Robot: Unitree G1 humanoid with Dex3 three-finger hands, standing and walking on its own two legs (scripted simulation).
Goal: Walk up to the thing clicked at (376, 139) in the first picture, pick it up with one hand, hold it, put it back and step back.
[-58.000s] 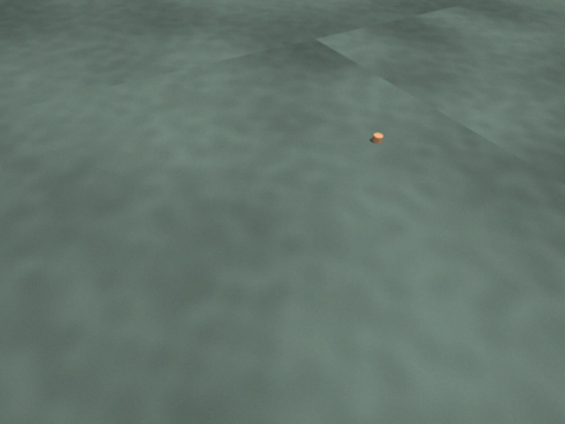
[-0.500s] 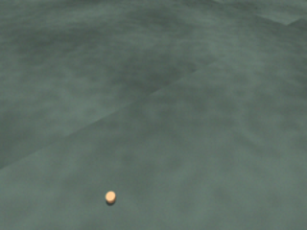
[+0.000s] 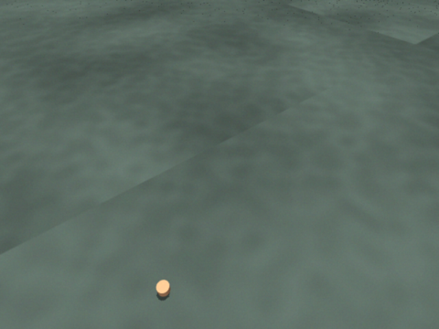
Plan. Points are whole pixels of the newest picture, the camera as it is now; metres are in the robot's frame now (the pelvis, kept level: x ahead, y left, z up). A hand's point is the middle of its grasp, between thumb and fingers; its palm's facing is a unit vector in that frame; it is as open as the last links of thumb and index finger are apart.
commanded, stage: stand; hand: left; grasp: from above
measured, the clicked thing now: (163, 288) +0.49 +0.23 -0.76
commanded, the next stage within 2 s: step back in 1.66 s
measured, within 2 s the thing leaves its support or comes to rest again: neither
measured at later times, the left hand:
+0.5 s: hand out of the picture +0.08 +0.23 -0.16, palm faces +0.01 -0.94 -0.33, open 7.4 cm
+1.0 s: hand out of the picture +0.09 +0.24 -0.15, palm faces +0.01 -0.94 -0.33, open 7.4 cm
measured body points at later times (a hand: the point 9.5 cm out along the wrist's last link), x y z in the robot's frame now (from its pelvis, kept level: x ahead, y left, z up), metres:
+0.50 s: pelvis +0.01 -0.01 +0.00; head +0.02 -0.01 +0.45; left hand +0.08 +0.28 -0.13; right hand +0.07 -0.30 -0.14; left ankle +0.02 +0.12 -0.74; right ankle +0.02 -0.13 -0.74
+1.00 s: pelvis +0.02 -0.01 +0.00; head +0.03 -0.01 +0.45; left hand +0.09 +0.29 -0.13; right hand +0.10 -0.30 -0.13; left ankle +0.02 +0.12 -0.74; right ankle +0.02 -0.13 -0.74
